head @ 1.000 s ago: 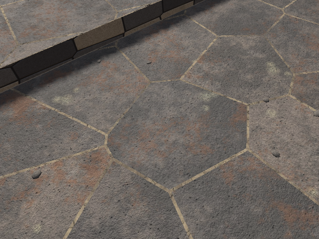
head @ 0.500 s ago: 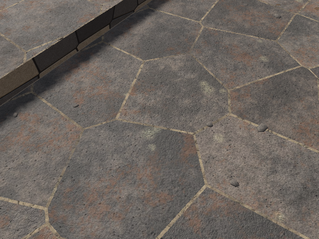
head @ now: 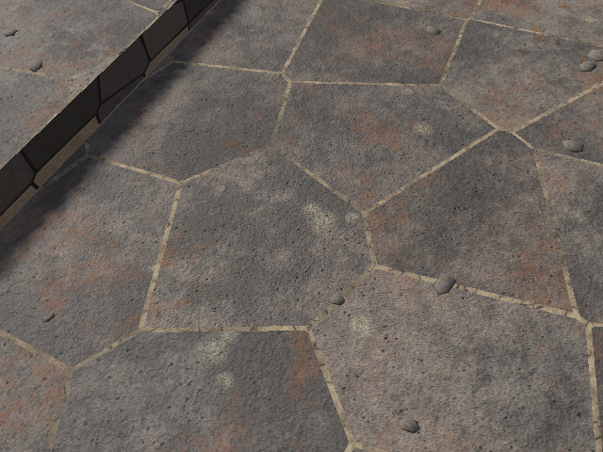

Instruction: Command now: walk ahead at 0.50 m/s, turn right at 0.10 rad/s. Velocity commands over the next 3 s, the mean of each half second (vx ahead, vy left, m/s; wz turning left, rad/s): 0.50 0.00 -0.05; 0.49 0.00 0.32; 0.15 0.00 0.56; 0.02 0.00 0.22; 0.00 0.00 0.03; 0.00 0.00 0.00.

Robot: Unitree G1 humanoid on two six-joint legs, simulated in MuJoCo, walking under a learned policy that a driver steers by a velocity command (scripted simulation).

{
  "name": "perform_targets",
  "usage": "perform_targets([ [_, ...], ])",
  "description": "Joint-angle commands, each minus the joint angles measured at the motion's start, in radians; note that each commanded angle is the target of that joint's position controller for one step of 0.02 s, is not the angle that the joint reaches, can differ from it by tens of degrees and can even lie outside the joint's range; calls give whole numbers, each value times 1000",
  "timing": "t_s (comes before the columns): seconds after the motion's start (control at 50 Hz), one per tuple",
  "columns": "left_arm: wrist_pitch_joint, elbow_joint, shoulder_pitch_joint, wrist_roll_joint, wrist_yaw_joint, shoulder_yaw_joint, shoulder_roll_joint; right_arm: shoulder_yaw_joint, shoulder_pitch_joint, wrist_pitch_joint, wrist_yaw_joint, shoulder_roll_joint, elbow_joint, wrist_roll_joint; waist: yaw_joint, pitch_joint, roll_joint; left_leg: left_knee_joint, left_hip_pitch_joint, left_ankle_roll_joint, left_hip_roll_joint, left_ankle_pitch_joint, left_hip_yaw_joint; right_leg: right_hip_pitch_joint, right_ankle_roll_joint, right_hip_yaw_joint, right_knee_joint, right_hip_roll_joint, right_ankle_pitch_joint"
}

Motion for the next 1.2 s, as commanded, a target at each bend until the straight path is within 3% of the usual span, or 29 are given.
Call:
perform_targets([
  [0.02,-32,-19,47,-12,3,31,121,-21,66,13,12,-64,-26,-12,-13,-33,-94,-34,-96,-13,25,80,-12,84,-134,218,-244,-253,268],
  [0.12,-37,31,122,-14,2,31,122,-16,-131,11,15,-53,-79,-9,31,35,-79,-245,-212,-36,38,253,0,139,-131,165,-289,-238,262],
  [0.24,-37,93,210,-3,12,30,138,-6,-297,1,15,-52,-134,-3,77,66,-83,-463,-187,3,-10,309,33,264,-108,133,-254,-265,378],
  [0.3,-34,113,196,3,22,32,158,-11,-277,-9,10,-64,-136,-4,49,59,-87,-530,-100,49,-50,216,51,320,-86,120,-174,-285,570],
  [0.34,-30,120,165,7,24,35,176,-28,-99,-19,-7,-89,-79,-7,-35,-40,-83,-593,136,87,-120,168,82,316,-56,83,52,-255,824],
  [0.36,-30,118,161,3,24,30,165,-43,74,-30,-18,-123,-22,-20,-104,-143,-51,-624,376,119,-92,196,49,212,-37,48,267,-210,733],
  [0.38,-34,80,199,-18,21,9,97,-68,223,-35,-31,-226,-1,-43,-129,-283,92,-650,659,192,175,91,-278,-48,-5,-5,609,-122,346],
  [0.4,-33,89,287,-26,16,10,60,-82,223,-28,-22,-280,11,-25,-76,-352,259,-794,781,298,350,125,-706,-311,13,51,866,54,-359],
  [0.42,-26,88,190,-1,19,25,128,-70,119,-21,-16,-211,2,9,-50,-212,85,-816,657,262,290,31,-622,-386,-5,146,916,-27,-286],
  [0.44,-32,71,128,-1,11,25,122,-51,22,-23,-12,-143,-14,15,-21,-91,31,-845,506,237,255,48,-472,-389,-7,129,872,-72,-191],
  [0.46,-31,69,100,-3,7,21,101,-39,-23,-28,-9,-99,-14,9,3,-42,10,-883,415,206,203,112,-372,-358,-4,115,811,-110,-136],
  [0.5,-7,83,124,18,-4,15,77,-26,-30,-39,-12,-62,11,13,43,-17,49,-926,310,171,139,233,-241,-274,20,96,742,-141,-101],
  [0.54,6,77,103,23,-13,12,59,-28,21,-55,-11,-75,41,18,49,-17,43,-946,294,188,122,334,-202,-276,40,70,709,-149,-76],
  [0.6,11,31,-26,26,-18,8,54,-35,73,-57,-13,-97,74,26,36,28,28,-986,305,209,100,341,-177,-375,85,41,583,-174,18],
  [0.66,7,-11,-155,18,-18,-1,43,-37,109,-52,-14,-98,92,26,6,50,30,-983,315,199,67,358,-156,-384,118,22,387,-161,114],
  [0.78,-6,-71,-300,2,-9,-5,61,-48,168,-42,-23,-124,107,14,-36,27,55,-872,406,180,83,493,-205,-319,116,31,201,-114,145],
  [0.82,-17,-72,-261,0,-3,3,87,-57,136,-37,-29,-142,95,9,-6,13,62,-817,412,160,98,515,-239,-235,97,46,151,-103,78],
  [0.84,-24,-56,-197,1,1,11,101,-62,112,-36,-30,-151,87,8,25,-6,61,-763,396,146,94,543,-248,-145,84,43,118,-88,39],
  [0.86,-36,-18,-73,7,10,22,120,-62,93,-36,-27,-148,82,12,81,-62,22,-622,361,127,50,574,-222,19,65,35,50,-73,43],
  [0.88,-51,11,80,30,24,42,183,-53,90,-40,-22,-110,62,20,136,-175,-73,-376,252,104,-26,455,-164,238,23,159,11,-199,-42],
  [0.9,-46,2,165,51,33,69,292,-32,164,-40,-22,-1,18,53,122,-315,-279,-58,-47,60,-173,-24,-49,516,-60,539,-55,-482,-190],
  [0.92,-26,0,115,31,31,67,257,-44,185,-28,-28,-66,25,33,89,-319,-283,86,-168,72,-161,-207,-74,461,-111,747,-151,-523,-292],
  [0.94,-22,-26,19,23,29,43,163,-54,148,-16,-29,-97,40,21,54,-161,-146,126,-188,75,-100,-136,-95,325,-98,597,-149,-487,-229],
  [0.96,-27,-32,-35,15,27,28,103,-53,101,-12,-22,-81,39,17,41,-77,-73,101,-161,61,-68,-70,-91,213,-87,433,-146,-438,2],
  [1.0,-41,-17,-42,9,32,15,67,-58,88,13,-15,-61,35,0,3,-42,-118,51,-95,29,-37,-47,-73,115,-54,213,-130,-370,411],
  [1.06,-56,-3,-15,-2,30,21,87,-58,75,45,-5,-42,18,-2,-20,-78,-136,44,-78,0,-59,0,-45,104,-65,77,-107,-355,690],
  [1.12,-44,0,-18,-4,36,27,101,-48,-25,58,10,-29,-31,-3,-12,-53,-152,-90,-119,-18,-48,101,-17,97,-71,-18,-121,-344,671],
  [1.2,-27,3,-22,-5,38,35,123,-31,-118,59,28,-16,-75,-3,9,-58,-155,-330,11,-4,-59,227,45,62,-56,-123,-90,-324,615],
])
